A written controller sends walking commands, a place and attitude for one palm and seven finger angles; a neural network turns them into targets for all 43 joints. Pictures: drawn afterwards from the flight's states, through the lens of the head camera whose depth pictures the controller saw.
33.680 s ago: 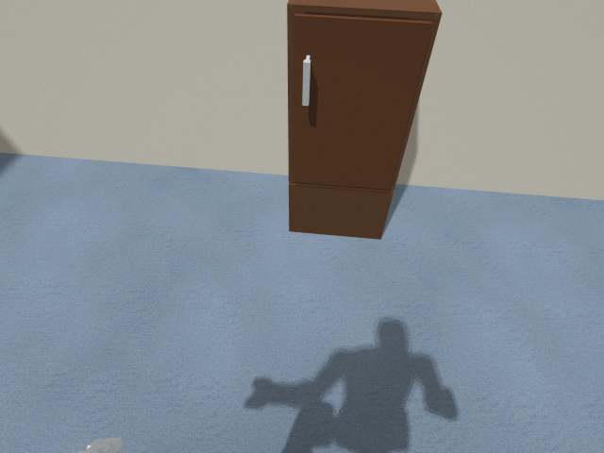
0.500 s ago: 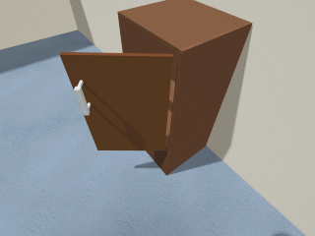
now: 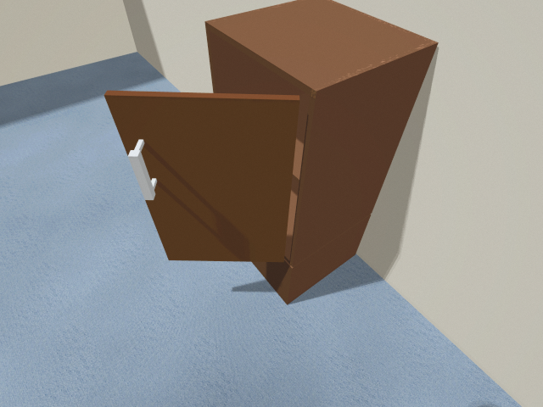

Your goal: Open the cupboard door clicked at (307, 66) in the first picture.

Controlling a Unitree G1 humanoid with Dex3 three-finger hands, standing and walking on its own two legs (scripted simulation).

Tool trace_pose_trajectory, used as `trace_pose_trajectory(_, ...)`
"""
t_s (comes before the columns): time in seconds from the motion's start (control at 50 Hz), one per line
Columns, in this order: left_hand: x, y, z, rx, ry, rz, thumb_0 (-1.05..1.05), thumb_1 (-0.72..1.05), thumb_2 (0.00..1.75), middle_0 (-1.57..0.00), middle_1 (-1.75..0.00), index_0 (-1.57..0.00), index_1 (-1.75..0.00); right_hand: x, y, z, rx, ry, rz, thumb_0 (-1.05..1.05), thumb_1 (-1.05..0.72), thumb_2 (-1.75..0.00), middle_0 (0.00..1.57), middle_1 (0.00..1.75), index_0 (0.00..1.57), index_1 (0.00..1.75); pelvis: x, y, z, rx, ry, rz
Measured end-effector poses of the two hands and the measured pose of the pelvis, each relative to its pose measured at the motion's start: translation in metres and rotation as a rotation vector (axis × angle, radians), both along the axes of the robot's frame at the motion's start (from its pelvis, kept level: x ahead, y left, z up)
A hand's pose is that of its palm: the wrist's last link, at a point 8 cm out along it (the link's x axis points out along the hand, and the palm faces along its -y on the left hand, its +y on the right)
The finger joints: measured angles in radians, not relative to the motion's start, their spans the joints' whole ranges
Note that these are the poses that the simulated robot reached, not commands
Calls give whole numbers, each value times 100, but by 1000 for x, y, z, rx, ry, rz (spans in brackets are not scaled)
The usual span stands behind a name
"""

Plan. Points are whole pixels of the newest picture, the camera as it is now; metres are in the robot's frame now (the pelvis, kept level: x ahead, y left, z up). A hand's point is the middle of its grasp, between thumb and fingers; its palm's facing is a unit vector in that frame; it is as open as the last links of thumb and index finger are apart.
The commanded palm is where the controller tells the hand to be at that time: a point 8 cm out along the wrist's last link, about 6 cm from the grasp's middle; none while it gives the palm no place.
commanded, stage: shuffle to correct the standing spot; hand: left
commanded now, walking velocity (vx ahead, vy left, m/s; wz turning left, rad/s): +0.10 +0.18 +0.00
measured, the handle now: (145, 170) +0.58 +0.33 -0.03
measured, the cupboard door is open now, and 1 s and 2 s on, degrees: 52 52 52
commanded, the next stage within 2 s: come to a stop and stand still in 0.30 s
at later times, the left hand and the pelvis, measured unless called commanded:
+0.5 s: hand out of the picture +0.03 +0.23 -0.18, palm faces +0.05 -0.98 -0.19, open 7.3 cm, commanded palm none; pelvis +0.04 +0.06 -0.01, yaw +0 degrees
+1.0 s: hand out of the picture +0.11 +0.21 -0.18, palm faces +0.06 -0.97 -0.22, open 7.2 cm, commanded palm none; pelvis +0.05 +0.03 -0.01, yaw +1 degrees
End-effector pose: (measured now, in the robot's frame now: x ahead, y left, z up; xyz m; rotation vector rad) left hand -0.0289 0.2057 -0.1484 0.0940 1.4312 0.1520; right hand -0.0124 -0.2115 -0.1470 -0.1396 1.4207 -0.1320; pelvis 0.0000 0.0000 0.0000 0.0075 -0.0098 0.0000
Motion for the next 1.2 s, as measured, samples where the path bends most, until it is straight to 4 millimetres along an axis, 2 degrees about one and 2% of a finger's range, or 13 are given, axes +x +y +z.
trace_pose_trajectory(0.18, -4, 10, -4, 5, 4, 49, 0, 91, 90, -20, -30, -20, -30, 8, 3, -4, -1, 15, 21, 1, -92, -90, 20, 30, 20, 30, 10, 8, -5, -12, -2, 15)
trace_pose_trajectory(0.3, -11, 34, -13, 4, 40, 100, 0, 91, 90, -20, -30, -21, -30, 36, 15, -2, -41, -5, 49, 1, -91, -90, 20, 30, 20, 30, 25, 31, -11, -14, -7, 28)
trace_pose_trajectory(0.36, -7, 49, -16, 3, 83, 79, 0, 91, 90, -20, -30, -20, -30, 50, 25, 0, -53, -59, 36, 1, -91, -90, 20, 30, 20, 30, 32, 43, -13, 6, -5, 4)
trace_pose_trajectory(0.4, 4, 58, -14, 10, 93, 50, 1, 91, 90, -20, -30, -20, -30, 52, 33, 1, -50, -80, 15, 1, -91, -90, 20, 30, 20, 30, 35, 49, -12, 10, 0, -9)
trace_pose_trajectory(0.46, 32, 69, -9, 23, 54, 19, 1, 91, 90, -20, -30, -20, -30, 49, 47, 1, -27, -66, -1, 0, -91, -90, 20, 30, 20, 30, 39, 55, -8, 18, 11, -9)
trace_pose_trajectory(0.54, 76, 74, -3, 38, -37, 0, 1, 92, 90, -20, -30, -20, -30, 41, 65, 0, 14, -12, -3, 0, -91, -90, 20, 30, 20, 30, 48, 57, -5, 25, 20, 7)
trace_pose_trajectory(0.6, 100, 78, 0, 66, -78, -5, 2, 95, 90, -20, -30, -20, -30, 38, 74, -3, 42, 26, -9, 0, -91, -90, 20, 30, 20, 30, 55, 55, -5, 27, 16, 17)
trace_pose_trajectory(0.68, 125, 74, 1, 78, -124, -17, 2, 95, 90, -20, -30, -20, -30, 39, 76, -12, 67, 54, -33, 1, -91, -90, 20, 30, 20, 30, 66, 49, -8, 26, 1, 14)
trace_pose_trajectory(0.78, 139, 65, 5, 78, -140, -40, 1, 96, 90, -20, -30, -20, -30, 54, 68, -12, 64, 33, -63, 1, -91, -90, 20, 30, 20, 30, 72, 43, -6, 10, 7, 12)
trace_pose_trajectory(0.9, 140, 59, 3, 75, -150, -30, 0, 95, 90, -20, -30, -20, -30, 65, 45, -9, 19, 7, -44, 1, -92, -90, 20, 30, 20, 30, 66, 36, -7, 14, 9, 12)
trace_pose_trajectory(1.02, 124, 57, 0, 73, -148, -19, 0, 94, 90, -20, -30, -21, -30, 70, 24, -7, -21, -27, -23, 1, -92, -90, 20, 30, 20, 30, 53, 33, -8, 13, 0, 20)
trace_pose_trajectory(1.1, 110, 57, -1, 64, -137, -8, 0, 94, 90, -20, -30, -21, -30, 67, 21, -2, -28, -42, -5, 1, -92, -90, 20, 30, 20, 30, 47, 32, -7, 9, -5, 23)
trace_pose_trajectory(1.2, 89, 55, 0, 47, -112, 9, 0, 94, 90, -20, -30, -20, -30, 55, 27, 1, -13, -29, 16, 1, -91, -90, 20, 30, 20, 30, 45, 33, -3, 3, -9, 24)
